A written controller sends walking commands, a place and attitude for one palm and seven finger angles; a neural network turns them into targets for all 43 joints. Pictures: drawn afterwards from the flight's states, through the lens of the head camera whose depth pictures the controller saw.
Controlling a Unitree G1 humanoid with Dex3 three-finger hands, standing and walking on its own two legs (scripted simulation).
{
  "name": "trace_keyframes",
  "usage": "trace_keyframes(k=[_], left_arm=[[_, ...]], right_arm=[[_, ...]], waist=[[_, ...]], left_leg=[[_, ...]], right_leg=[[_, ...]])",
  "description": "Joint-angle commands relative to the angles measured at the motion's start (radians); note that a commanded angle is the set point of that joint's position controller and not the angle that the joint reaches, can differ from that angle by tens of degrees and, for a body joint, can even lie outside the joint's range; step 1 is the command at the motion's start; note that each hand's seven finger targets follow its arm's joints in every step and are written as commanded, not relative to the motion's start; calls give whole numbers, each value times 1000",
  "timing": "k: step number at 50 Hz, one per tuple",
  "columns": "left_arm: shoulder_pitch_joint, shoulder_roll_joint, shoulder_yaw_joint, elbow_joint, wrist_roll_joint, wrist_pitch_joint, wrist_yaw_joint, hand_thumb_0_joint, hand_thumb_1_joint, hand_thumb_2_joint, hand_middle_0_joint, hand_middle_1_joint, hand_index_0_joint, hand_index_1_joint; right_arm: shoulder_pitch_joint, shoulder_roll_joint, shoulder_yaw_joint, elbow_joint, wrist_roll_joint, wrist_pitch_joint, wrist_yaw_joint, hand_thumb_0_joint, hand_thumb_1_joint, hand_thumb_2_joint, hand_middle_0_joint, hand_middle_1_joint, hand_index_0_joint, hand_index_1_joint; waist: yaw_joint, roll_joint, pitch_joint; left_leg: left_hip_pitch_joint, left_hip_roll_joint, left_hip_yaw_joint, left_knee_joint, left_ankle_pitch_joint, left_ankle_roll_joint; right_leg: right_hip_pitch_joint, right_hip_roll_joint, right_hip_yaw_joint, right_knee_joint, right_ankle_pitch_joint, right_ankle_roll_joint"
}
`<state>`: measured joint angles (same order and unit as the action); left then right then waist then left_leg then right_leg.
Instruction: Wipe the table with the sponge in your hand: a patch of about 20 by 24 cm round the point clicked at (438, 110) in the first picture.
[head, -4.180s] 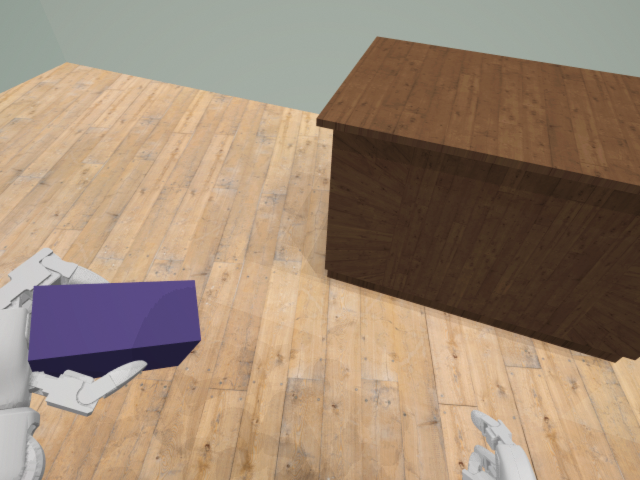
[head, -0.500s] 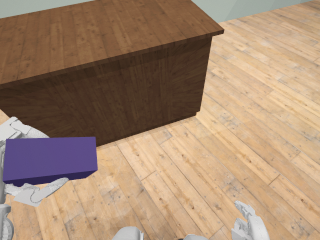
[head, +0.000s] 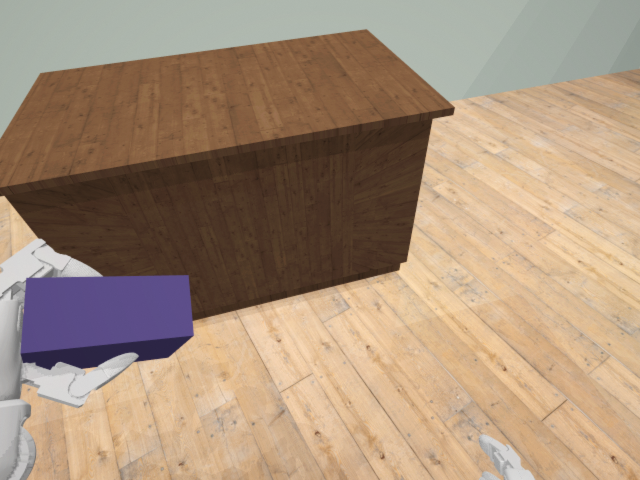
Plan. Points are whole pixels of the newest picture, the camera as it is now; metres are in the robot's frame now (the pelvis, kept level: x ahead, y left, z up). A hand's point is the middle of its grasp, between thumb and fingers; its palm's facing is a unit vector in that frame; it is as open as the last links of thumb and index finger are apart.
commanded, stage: take the last steps up to it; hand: left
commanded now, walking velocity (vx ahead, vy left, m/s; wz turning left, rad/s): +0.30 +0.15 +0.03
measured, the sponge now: (134, 322) +0.23 +0.20 +0.16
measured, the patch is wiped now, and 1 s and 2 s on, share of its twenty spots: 0.00 0.00 0.00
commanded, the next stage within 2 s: none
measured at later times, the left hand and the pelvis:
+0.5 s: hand (79, 234) +0.32 +0.29 +0.18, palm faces +0.40 -0.81 -0.42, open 10.1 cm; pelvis +0.09 +0.06 +0.01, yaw -1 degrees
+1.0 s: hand (86, 172) +0.43 +0.34 +0.19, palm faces +0.39 -0.81 -0.44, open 10.1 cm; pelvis +0.22 +0.11 +0.00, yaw +0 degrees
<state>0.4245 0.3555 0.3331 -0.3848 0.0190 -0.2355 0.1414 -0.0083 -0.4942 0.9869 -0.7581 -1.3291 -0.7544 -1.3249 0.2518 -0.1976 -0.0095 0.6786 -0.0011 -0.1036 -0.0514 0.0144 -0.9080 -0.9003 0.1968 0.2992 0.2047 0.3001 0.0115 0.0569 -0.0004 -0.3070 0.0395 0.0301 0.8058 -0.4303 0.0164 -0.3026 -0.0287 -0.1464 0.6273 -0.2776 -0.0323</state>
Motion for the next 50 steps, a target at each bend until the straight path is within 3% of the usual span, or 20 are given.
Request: trace_keyframes(k=[1, 3, 6, 13, 16, 17, 19, 21, 26, 29, 31, 32, 33, 34, 36, 40, 44, 48, 49, 50], left_arm=[[-148, 228, 144, -208, -30, -75, 4, 0, 100, 1300, -1200, -1600, -1200, -1600], [-69, 193, 125, -213, -34, -90, -6, 0, 100, 1300, -1200, -1600, -1200, -1600], [-47, 220, 161, -268, -33, -105, 5, 0, 100, 1300, -1200, -1600, -1200, -1600], [11, 194, 165, -294, -37, -75, 43, 0, 100, 1300, -1200, -1600, -1200, -1600], [-44, 159, 124, -307, -35, -70, 50, 0, 100, 1300, -1200, -1600, -1200, -1600], [-70, 161, 122, -337, -34, -75, 49, 0, 100, 1300, -1200, -1600, -1200, -1600], [-82, 162, 128, -371, -35, -89, 48, 0, 100, 1300, -1200, -1600, -1200, -1600], [-43, 222, 166, -332, -32, -92, 39, 0, 100, 1300, -1200, -1600, -1200, -1600], [27, 176, 139, -418, -37, -84, 30, 0, 100, 1300, -1200, -1600, -1200, -1600], [46, 178, 153, -346, -43, -70, 30, 0, 100, 1300, -1200, -1600, -1200, -1600], [37, 186, 163, -279, -39, -56, 25, 0, 100, 1300, -1200, -1600, -1200, -1600], [15, 224, 188, -268, -33, -55, 25, 0, 100, 1300, -1200, -1600, -1200, -1600], [10, 252, 240, -221, -51, -57, 27, 0, 100, 1300, -1200, -1600, -1200, -1600], [2, 232, 221, -216, -63, -65, 18, 0, 100, 1300, -1200, -1600, -1200, -1600], [-4, 220, 213, -244, -59, -80, 8, 0, 100, 1300, -1200, -1600, -1200, -1600], [-4, 177, 148, -295, -36, -103, 14, 0, 100, 1300, -1200, -1600, -1200, -1600], [-8, 201, 164, -385, -32, -91, 42, 0, 100, 1300, -1200, -1600, -1200, -1600], [-39, 203, 179, -395, -29, -93, 54, 0, 100, 1300, -1200, -1600, -1200, -1600], [-67, 188, 167, -410, -32, -101, 53, 0, 100, 1300, -1200, -1600, -1200, -1600], [-77, 182, 170, -413, -37, -108, 53, 0, 100, 1300, -1200, -1600, -1200, -1600]], right_arm=[[-138, -140, -61, -146, -4, -28, 9, 0, -900, -900, 200, 300, 200, 300], [-151, -110, -38, -143, -2, -11, 12, 0, -900, -900, 200, 300, 200, 300], [-152, -112, -43, -151, -3, -9, 6, 0, -900, -900, 200, 300, 200, 300], [-133, -84, -40, -202, -7, -32, -5, 0, -900, -900, 200, 300, 200, 300], [-103, -101, -52, -202, -1, -37, -16, 0, -900, -900, 200, 300, 200, 300], [-95, -117, -61, -207, 1, -39, -22, 0, -900, -900, 200, 300, 200, 300], [-91, -149, -73, -220, 12, -40, -16, 0, -900, -900, 200, 300, 200, 300], [-99, -116, -63, -192, 0, -51, -17, 0, -900, -900, 200, 300, 200, 300], [-114, -118, -53, -177, 10, -74, 2, 0, -900, -900, 200, 300, 200, 300], [-108, -114, -44, -172, 6, -69, -6, 0, -900, -900, 200, 300, 200, 300], [-111, -108, -43, -170, 13, -50, -11, 0, -900, -900, 200, 300, 200, 300], [-114, -90, -43, -180, 12, -37, -8, 0, -900, -900, 200, 300, 200, 300], [-144, -97, -43, -199, 9, -39, -2, 0, -900, -900, 200, 300, 200, 300], [-123, -113, -61, -175, 6, -30, 8, 0, -900, -900, 200, 300, 200, 300], [-145, -94, -37, -159, 8, -6, 16, 0, -900, -900, 200, 300, 200, 300], [-144, -97, -31, -163, -3, 7, 18, 0, -900, -900, 200, 300, 200, 300], [-147, -81, -41, -202, -9, -18, 5, 0, -900, -900, 200, 300, 200, 300], [-105, -96, -62, -210, -3, -28, -20, 0, -900, -900, 200, 300, 200, 300], [-84, -119, -74, -213, 3, -27, -22, 0, -900, -900, 200, 300, 200, 300], [-88, -145, -85, -218, 8, -28, -16, 0, -900, -900, 200, 300, 200, 300]], waist=[[-7, -166, 30], [-14, -143, 28], [-19, -138, -40], [15, -238, -86], [-13, -184, -83], [-22, -86, -93], [-23, 247, -132], [-17, 250, -104], [-8, 195, -82], [-7, 153, -105], [1, -1, -145], [-6, -241, -160], [9, -356, -128], [1, -312, -100], [-2, -172, -56], [-21, -194, -38], [16, -237, -73], [-21, -94, -124], [-40, 75, -163], [-31, 288, -184]], left_leg=[[-386, 36, -93, 442, 50, -24], [-363, 56, -60, 430, 161, -37], [-311, 69, -15, 245, 174, -39], [-82, 5, 134, -175, 139, -10], [85, -6, 153, -353, 179, -3], [182, 15, 124, -398, 194, 13], [393, 300, -286, -464, 477, 163], [332, 361, -393, -485, 430, 271], [189, 223, -56, -451, 479, 161], [121, 197, -3, -358, 465, 114], [-37, 150, 44, -110, 391, 75], [-253, 45, 123, 147, 213, 28], [-430, -13, 48, 357, -88, -6], [-437, 20, -62, 480, -64, -22], [-470, 72, -87, 507, 16, -35], [-299, 97, 4, 212, 135, -36], [-97, 29, 147, -108, 164, -20], [165, -12, 189, -351, 266, -12], [275, 66, 70, -385, 291, 24], [378, 273, -233, -421, 500, 126]], right_leg=[[95, -405, 672, -473, -431, -165], [72, -331, 420, -443, -189, -120], [144, -311, 286, -400, 29, -113], [174, -273, 253, -323, 40, -108], [137, -225, 200, -205, 8, -63], [73, -181, 174, -79, 41, -33], [-242, -12, 21, 352, -277, 54], [-354, -58, 106, 526, -333, 50], [-164, -48, 0, 204, -148, 57], [48, 5, -65, -38, -53, 53], [280, -67, 41, -190, 62, 6], [415, -273, 382, -241, 147, -85], [425, -448, 677, -314, 234, -175], [360, -473, 698, -345, 147, -183], [305, -421, 481, -309, 209, -166], [138, -316, 153, -290, 362, -91], [149, -294, 129, -255, 334, -84], [110, -210, 72, -16, 277, -23], [19, -158, 27, 183, 188, 11], [-186, -43, -15, 424, -243, 56]])
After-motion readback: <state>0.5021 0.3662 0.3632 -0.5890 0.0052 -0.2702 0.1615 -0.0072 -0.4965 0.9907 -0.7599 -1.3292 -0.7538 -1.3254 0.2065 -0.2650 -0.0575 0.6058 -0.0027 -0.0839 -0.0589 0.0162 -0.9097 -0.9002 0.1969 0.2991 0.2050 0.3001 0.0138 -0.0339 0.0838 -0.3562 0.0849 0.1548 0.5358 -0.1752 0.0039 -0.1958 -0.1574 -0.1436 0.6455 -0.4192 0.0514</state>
